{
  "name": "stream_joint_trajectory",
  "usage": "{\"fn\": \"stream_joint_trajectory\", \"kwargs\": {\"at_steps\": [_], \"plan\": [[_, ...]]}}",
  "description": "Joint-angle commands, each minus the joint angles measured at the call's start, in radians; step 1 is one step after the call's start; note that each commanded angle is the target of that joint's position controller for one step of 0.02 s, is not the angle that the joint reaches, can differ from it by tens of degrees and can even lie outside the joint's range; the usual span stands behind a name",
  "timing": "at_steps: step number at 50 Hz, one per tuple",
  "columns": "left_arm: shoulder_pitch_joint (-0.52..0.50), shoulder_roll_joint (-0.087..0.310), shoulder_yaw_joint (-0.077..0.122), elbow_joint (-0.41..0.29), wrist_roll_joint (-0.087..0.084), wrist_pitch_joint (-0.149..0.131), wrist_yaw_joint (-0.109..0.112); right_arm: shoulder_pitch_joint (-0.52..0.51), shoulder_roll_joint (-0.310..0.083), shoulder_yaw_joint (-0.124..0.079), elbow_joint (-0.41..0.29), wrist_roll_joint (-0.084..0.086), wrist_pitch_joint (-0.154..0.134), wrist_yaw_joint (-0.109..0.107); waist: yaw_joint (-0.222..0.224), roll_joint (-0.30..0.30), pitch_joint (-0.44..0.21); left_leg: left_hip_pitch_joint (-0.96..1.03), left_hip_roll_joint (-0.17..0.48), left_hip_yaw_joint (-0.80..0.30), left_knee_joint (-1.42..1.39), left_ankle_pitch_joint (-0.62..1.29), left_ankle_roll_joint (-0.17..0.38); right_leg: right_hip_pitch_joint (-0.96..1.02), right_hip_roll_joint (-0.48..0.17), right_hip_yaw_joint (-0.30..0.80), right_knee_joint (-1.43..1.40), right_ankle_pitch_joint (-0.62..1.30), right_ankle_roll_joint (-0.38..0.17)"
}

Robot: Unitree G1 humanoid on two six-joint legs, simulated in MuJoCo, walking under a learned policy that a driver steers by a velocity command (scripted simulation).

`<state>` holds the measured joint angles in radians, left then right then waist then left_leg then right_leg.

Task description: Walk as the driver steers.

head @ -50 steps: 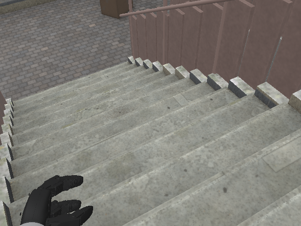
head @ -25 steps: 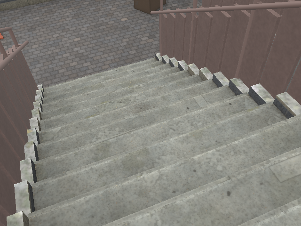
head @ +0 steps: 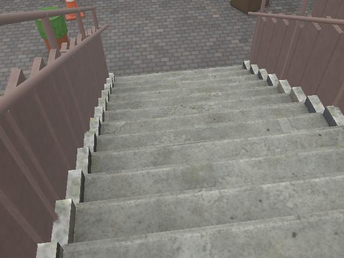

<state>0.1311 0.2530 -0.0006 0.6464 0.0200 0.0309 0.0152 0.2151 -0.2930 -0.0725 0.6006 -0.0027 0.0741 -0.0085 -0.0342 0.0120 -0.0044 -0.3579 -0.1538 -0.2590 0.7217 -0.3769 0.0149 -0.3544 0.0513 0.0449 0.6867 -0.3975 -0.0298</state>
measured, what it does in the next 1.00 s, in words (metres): steps on the spot: left foot, then right foot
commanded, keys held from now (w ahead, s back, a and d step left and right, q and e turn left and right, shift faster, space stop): q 0.28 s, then no key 0.72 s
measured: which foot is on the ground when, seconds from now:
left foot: down 0.00-0.00, up 0.02-0.44, down 0.46-1.00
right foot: down 0.00-0.46, up 0.48-0.78, down 0.80-1.00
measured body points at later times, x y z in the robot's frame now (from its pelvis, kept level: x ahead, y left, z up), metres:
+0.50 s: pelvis -0.04 +0.01 +0.00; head -0.05 +0.02 +0.45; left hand -0.03 +0.28 -0.12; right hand +0.17 -0.18 -0.09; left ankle -0.07 +0.08 -0.72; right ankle +0.00 -0.10 -0.71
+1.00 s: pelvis -0.05 +0.00 +0.03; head -0.04 +0.00 +0.48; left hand -0.04 +0.24 -0.11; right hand +0.08 -0.20 -0.12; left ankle -0.07 +0.08 -0.72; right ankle -0.03 -0.10 -0.72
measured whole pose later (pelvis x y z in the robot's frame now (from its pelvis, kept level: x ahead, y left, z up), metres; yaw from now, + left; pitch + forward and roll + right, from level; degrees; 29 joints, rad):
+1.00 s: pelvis -0.05 +0.00 +0.03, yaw +15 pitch -1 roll +0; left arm 0.30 0.17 0.00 0.85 0.01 0.01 0.01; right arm 0.26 -0.18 0.00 0.85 -0.01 0.05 -0.01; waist -0.01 0.01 0.03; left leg -0.17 -0.08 -0.02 0.41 -0.22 0.06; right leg -0.17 0.03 0.02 0.45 -0.26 -0.03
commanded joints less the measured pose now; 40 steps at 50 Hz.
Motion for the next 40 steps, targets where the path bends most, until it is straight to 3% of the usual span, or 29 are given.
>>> {"fn": "stream_joint_trajectory", "kwargs": {"at_steps": [1, 2, 3, 4, 5, 6, 8, 10, 12, 15, 17, 18, 19, 20, 21, 22, 23, 24, 25, 26, 27, 28, 29, 30, 33, 36, 38, 40], "plan": [[0.192, 0.250, 0.067, -0.039, 0.002, -0.021, 0.013, -0.004, -0.031, -0.019, -0.095, 0.016, 0.000, 0.001, 0.083, -0.306, -0.071, -0.394, -0.084, 0.040, 0.234, -0.350, 0.034, 0.410, -0.408, 0.494, -0.318, 0.322, -0.136], [0.215, 0.224, 0.063, -0.035, -0.007, -0.028, 0.001, -0.026, -0.146, -0.043, -0.074, -0.030, 0.002, 0.000, 0.090, -0.249, -0.065, -0.396, -0.002, 0.082, 0.432, -0.322, 0.013, 0.320, -0.423, 0.517, -0.319, 0.484, -0.219], [0.172, 0.165, 0.048, -0.047, 0.001, -0.034, -0.002, -0.030, -0.150, -0.050, -0.055, -0.028, -0.002, 0.007, 0.059, -0.184, -0.051, -0.367, 0.023, 0.101, 0.528, -0.247, 0.018, 0.254, -0.408, 0.445, -0.305, 0.509, -0.244], [0.129, 0.136, 0.045, -0.052, 0.013, -0.030, -0.004, -0.052, -0.149, -0.047, -0.047, -0.012, -0.006, 0.010, 0.053, -0.125, -0.012, -0.335, 0.026, 0.126, 0.591, -0.160, 0.015, 0.171, -0.358, 0.323, -0.317, 0.538, -0.246], [0.107, 0.127, 0.044, -0.049, 0.001, -0.022, 0.008, -0.051, -0.130, -0.041, -0.042, -0.017, 0.004, 0.011, 0.017, -0.126, -0.008, -0.351, 0.042, 0.128, 0.628, -0.120, 0.003, 0.175, -0.341, 0.280, -0.302, 0.569, -0.234], [0.104, 0.115, 0.043, -0.050, -0.003, -0.016, 0.015, -0.028, -0.110, -0.033, -0.024, -0.018, 0.011, 0.020, 0.016, -0.125, -0.023, -0.330, 0.041, 0.140, 0.665, -0.088, -0.013, 0.164, -0.311, 0.210, -0.287, 0.653, -0.234], [0.133, 0.110, 0.048, -0.042, 0.000, -0.007, 0.017, -0.022, -0.091, -0.026, -0.012, -0.009, 0.024, 0.029, 0.017, -0.121, -0.048, -0.332, 0.038, 0.168, 0.694, -0.035, -0.029, 0.163, -0.286, 0.118, -0.268, 0.614, -0.215], [0.140, 0.107, 0.048, -0.043, 0.003, -0.013, 0.020, -0.028, -0.081, -0.016, -0.008, -0.007, 0.032, 0.029, 0.019, -0.136, -0.051, -0.307, 0.049, 0.193, 0.628, 0.000, -0.042, 0.143, -0.274, 0.081, -0.291, 0.499, -0.204], [0.179, 0.133, 0.056, -0.024, 0.007, -0.011, 0.022, -0.039, -0.062, -0.004, -0.011, -0.012, 0.033, 0.025, 0.034, -0.143, -0.048, -0.295, 0.065, 0.201, 0.550, 0.002, -0.043, 0.161, -0.292, 0.089, -0.307, 0.411, -0.213], [0.193, 0.143, 0.062, -0.017, 0.016, -0.011, 0.017, -0.062, -0.044, 0.014, -0.026, -0.010, 0.031, 0.040, 0.050, -0.160, -0.050, -0.229, 0.088, 0.224, 0.381, -0.033, -0.033, 0.163, -0.314, 0.064, -0.295, 0.385, -0.224], [0.190, 0.144, 0.059, -0.031, 0.029, 0.001, 0.012, -0.071, -0.026, 0.027, -0.029, -0.004, 0.035, 0.030, 0.055, -0.183, -0.049, -0.124, 0.082, 0.295, 0.267, -0.146, -0.014, 0.094, -0.312, 0.024, -0.276, 0.362, -0.214], [0.192, 0.153, 0.064, -0.028, 0.027, 0.007, 0.006, -0.072, -0.014, 0.035, -0.030, 0.004, 0.036, 0.030, 0.061, -0.204, -0.038, -0.063, 0.077, 0.316, 0.200, -0.185, -0.006, 0.052, -0.294, 0.004, -0.270, 0.324, -0.202], [0.182, 0.156, 0.063, -0.032, 0.029, 0.016, 0.006, -0.079, -0.026, 0.028, -0.030, 0.022, 0.032, 0.034, 0.066, -0.214, -0.009, -0.036, 0.061, 0.342, 0.148, -0.174, -0.001, 0.019, -0.286, 0.004, -0.254, 0.274, -0.186], [0.177, 0.160, 0.063, -0.035, 0.028, 0.022, 0.005, -0.056, -0.021, 0.031, -0.025, 0.026, 0.027, 0.035, 0.056, -0.213, -0.012, 0.013, 0.061, 0.345, 0.073, -0.162, 0.009, 0.003, -0.294, 0.022, -0.243, 0.270, -0.180], [0.153, 0.161, 0.062, -0.040, 0.023, 0.022, 0.006, 0.006, -0.003, 0.032, -0.002, 0.024, 0.023, 0.031, 0.017, -0.195, -0.011, 0.100, 0.066, 0.344, -0.060, -0.072, 0.021, -0.032, -0.295, 0.031, -0.215, 0.268, -0.170], [0.175, 0.135, 0.054, -0.026, 0.014, 0.025, 0.003, 0.091, 0.014, 0.036, 0.022, 0.022, 0.010, 0.024, -0.018, -0.126, -0.023, 0.247, 0.094, 0.276, -0.263, 0.065, 0.027, -0.088, -0.274, 0.017, -0.151, 0.226, -0.128], [0.224, 0.095, 0.053, -0.016, 0.013, 0.024, -0.011, 0.091, -0.031, 0.032, 0.013, -0.002, -0.011, 0.020, 0.009, 0.082, -0.020, 0.343, 0.232, 0.030, -0.393, 0.081, 0.035, -0.197, -0.204, -0.071, 0.068, 0.013, -0.034], [0.206, 0.044, 0.041, -0.077, 0.001, 0.022, -0.006, 0.083, -0.157, 0.010, -0.027, 0.003, -0.033, 0.016, 0.040, 0.260, 0.040, 0.260, 0.538, -0.372, -0.446, 0.383, 0.127, -0.372, -0.063, -0.112, 0.192, -0.268, 0.041], [0.173, 0.104, 0.055, -0.056, -0.006, 0.031, 0.005, 0.124, -0.099, 0.020, 0.019, 0.006, -0.048, 0.007, -0.013, 0.189, 0.042, 0.155, 0.500, -0.310, -0.431, 0.379, 0.204, -0.270, -0.096, 0.019, 0.217, -0.229, 0.037], [0.189, 0.088, 0.053, -0.034, -0.021, 0.024, 0.000, 0.056, -0.065, 0.031, 0.020, -0.006, -0.056, 0.008, 0.030, 0.191, 0.039, 0.098, 0.420, -0.185, -0.437, 0.243, 0.224, -0.202, -0.075, -0.014, 0.263, -0.144, 0.029], [0.184, 0.078, 0.052, -0.008, -0.014, 0.022, -0.003, 0.005, -0.035, 0.037, 0.019, -0.014, -0.054, 0.005, 0.044, 0.159, 0.056, 0.055, 0.359, -0.089, -0.431, 0.221, 0.213, -0.159, -0.068, -0.031, 0.288, -0.070, 0.020], [0.196, 0.068, 0.050, 0.020, 0.000, 0.022, -0.012, -0.037, 0.000, 0.048, 0.010, -0.020, -0.047, 0.005, 0.053, 0.125, 0.030, 0.056, 0.328, -0.040, -0.421, 0.263, 0.198, -0.119, -0.061, -0.037, 0.313, -0.014, 0.021], [0.184, 0.070, 0.054, 0.023, 0.008, 0.027, -0.018, -0.039, 0.016, 0.058, 0.015, -0.008, -0.039, 0.002, 0.059, 0.106, 0.041, 0.084, 0.324, -0.024, -0.411, 0.396, 0.187, -0.127, -0.066, -0.022, 0.275, -0.030, 0.027], [0.199, 0.044, 0.046, 0.036, 0.009, 0.032, -0.024, -0.018, 0.033, 0.063, 0.028, -0.006, -0.039, 0.001, 0.058, 0.099, 0.010, 0.114, 0.323, 0.001, -0.401, 0.456, 0.181, -0.094, -0.059, -0.021, 0.247, -0.022, 0.031], [0.190, 0.010, 0.032, 0.055, -0.004, 0.035, -0.027, 0.006, 0.034, 0.066, 0.058, -0.012, -0.034, -0.002, 0.038, 0.104, 0.004, 0.134, 0.291, 0.042, -0.394, 0.403, 0.150, -0.012, -0.038, -0.036, 0.107, -0.009, 0.026], [0.186, 0.005, 0.030, 0.074, -0.009, 0.038, -0.026, 0.027, 0.029, 0.070, 0.083, -0.019, -0.026, 0.001, 0.021, 0.138, 0.012, 0.129, 0.301, 0.004, -0.413, 0.307, 0.159, 0.053, -0.009, -0.043, -0.022, -0.026, 0.012], [0.211, -0.015, 0.025, 0.100, -0.012, 0.028, -0.021, 0.022, 0.027, 0.074, 0.101, -0.014, -0.026, -0.001, 0.043, 0.094, 0.017, 0.111, 0.306, -0.004, -0.401, 0.334, 0.147, 0.143, -0.015, -0.037, -0.189, 0.096, -0.003], [0.239, -0.008, 0.021, 0.120, 0.004, 0.004, -0.007, 0.052, 0.044, 0.080, 0.129, -0.006, -0.039, -0.005, 0.043, 0.017, -0.006, 0.071, 0.285, 0.015, -0.355, 0.373, 0.087, 0.283, -0.096, 0.050, -0.287, 0.245, -0.014]]}}
Velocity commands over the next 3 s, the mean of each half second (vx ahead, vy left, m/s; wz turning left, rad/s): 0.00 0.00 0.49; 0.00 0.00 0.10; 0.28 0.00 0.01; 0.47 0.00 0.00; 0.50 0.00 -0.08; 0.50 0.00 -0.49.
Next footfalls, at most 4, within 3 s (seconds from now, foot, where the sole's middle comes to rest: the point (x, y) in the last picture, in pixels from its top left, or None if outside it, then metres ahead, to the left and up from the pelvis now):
0.46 left None -0.03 0.09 -0.75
0.80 right None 0.00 -0.09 -0.75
1.72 right None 0.33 -0.08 -0.91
2.28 left None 0.60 0.18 -1.07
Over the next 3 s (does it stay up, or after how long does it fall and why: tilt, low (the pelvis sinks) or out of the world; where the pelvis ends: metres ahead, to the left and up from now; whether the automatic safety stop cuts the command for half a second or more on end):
stays up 0.86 0.11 -0.48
